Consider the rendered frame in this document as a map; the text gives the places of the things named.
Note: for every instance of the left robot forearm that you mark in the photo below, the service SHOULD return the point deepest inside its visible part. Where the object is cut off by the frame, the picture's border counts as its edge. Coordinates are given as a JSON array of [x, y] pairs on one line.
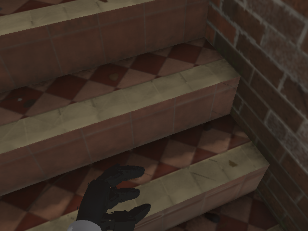
[[83, 225]]

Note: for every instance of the left robot hand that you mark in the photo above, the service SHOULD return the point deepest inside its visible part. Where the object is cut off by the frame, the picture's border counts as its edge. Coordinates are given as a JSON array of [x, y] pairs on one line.
[[102, 194]]

